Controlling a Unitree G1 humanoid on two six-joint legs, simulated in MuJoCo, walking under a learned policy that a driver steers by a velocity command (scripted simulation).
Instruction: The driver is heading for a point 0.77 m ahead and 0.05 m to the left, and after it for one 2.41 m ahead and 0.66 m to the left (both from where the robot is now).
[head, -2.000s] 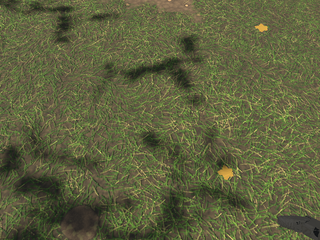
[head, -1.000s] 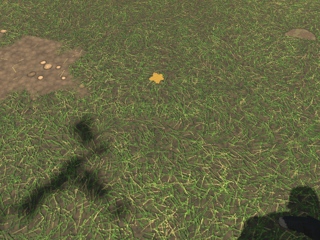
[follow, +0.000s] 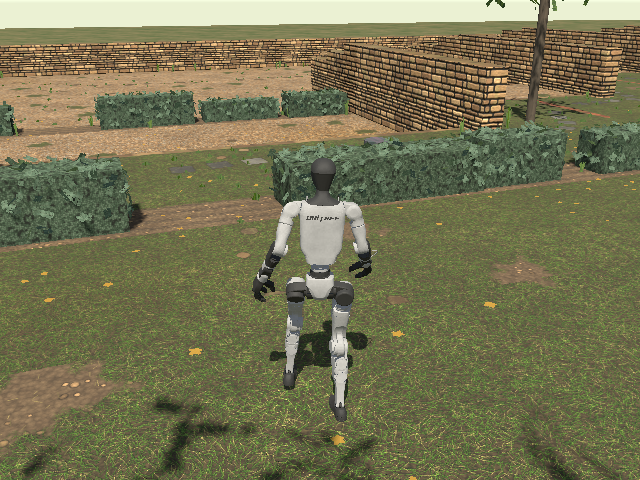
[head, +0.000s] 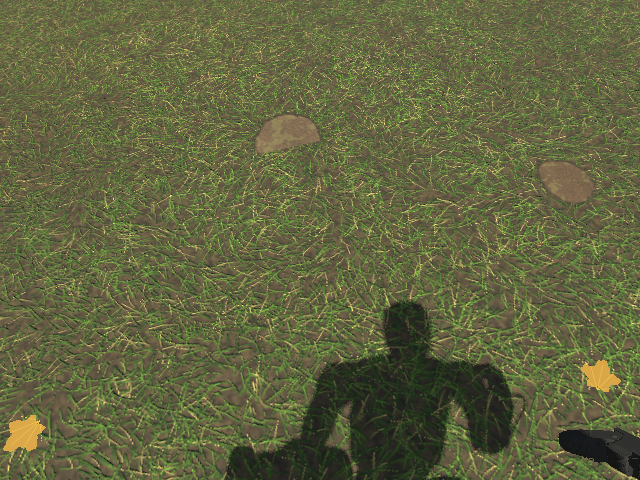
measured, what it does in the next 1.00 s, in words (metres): walks ahead: left foot, then right foot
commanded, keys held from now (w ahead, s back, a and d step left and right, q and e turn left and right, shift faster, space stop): w+e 0.06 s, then w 0.56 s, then w+q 0.38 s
